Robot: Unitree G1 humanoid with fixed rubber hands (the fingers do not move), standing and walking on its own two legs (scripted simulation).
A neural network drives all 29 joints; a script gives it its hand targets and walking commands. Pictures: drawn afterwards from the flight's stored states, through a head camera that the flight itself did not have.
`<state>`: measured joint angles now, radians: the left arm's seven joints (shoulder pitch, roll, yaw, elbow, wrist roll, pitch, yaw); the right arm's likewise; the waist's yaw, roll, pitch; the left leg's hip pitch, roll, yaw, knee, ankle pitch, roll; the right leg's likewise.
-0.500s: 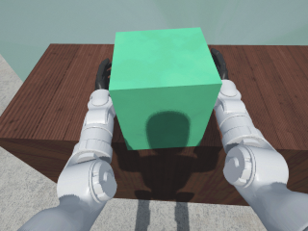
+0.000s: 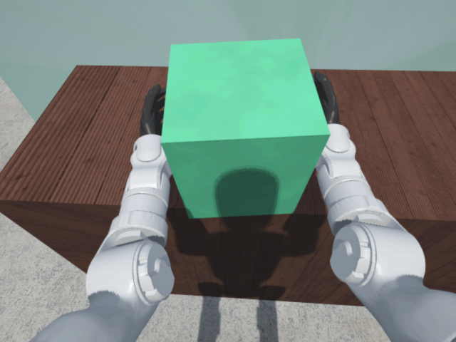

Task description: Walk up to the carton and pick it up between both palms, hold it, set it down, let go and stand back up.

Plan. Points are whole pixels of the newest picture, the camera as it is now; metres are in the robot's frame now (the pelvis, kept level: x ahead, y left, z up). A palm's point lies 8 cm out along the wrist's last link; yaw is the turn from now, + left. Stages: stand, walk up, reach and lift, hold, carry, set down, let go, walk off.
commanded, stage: reach and lift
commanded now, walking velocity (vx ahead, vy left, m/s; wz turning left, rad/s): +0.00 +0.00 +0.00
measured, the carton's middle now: (238, 138) +0.43 +0.02 +0.11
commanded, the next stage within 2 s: none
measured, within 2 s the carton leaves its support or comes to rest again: neither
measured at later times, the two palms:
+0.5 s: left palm (150, 138) +0.40 +0.17 +0.14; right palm (328, 126) +0.43 -0.13 +0.15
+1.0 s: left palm (142, 120) +0.38 +0.17 +0.19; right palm (342, 122) +0.40 -0.13 +0.18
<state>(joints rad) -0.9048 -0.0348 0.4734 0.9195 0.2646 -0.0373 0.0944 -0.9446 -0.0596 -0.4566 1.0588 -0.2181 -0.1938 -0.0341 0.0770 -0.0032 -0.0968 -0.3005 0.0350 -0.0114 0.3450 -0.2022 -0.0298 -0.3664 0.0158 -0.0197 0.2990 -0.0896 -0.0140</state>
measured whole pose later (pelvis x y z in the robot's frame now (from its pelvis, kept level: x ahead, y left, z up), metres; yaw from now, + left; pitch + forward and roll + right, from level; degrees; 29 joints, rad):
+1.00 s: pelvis -0.03 +0.00 +0.00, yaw +0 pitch +4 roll +0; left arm -0.94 -0.01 0.45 0.84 0.25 0.22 0.08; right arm -0.95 -0.07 -0.33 1.12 -0.16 -0.09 -0.12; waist 0.05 -0.02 -0.14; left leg -0.23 0.03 -0.01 0.35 -0.18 -0.03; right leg -0.29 0.01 -0.02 0.29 -0.06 -0.01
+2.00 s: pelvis -0.03 +0.00 +0.00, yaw +1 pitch -2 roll +0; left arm -1.04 0.10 0.40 0.66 0.24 0.69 0.02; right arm -1.09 -0.10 -0.14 0.98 0.11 0.36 -0.19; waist -0.05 -0.02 -0.12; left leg -0.13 0.03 -0.02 0.34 -0.18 -0.03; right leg -0.18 0.01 -0.03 0.27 -0.06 -0.01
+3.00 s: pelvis -0.03 +0.00 +0.00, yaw +1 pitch -2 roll +0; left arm -1.12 0.12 0.40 0.62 0.22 0.81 0.02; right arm -1.20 -0.16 -0.10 0.93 0.22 0.54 -0.22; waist -0.07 0.00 -0.14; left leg -0.13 0.03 -0.02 0.34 -0.18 -0.03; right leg -0.18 0.01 -0.03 0.27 -0.06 -0.01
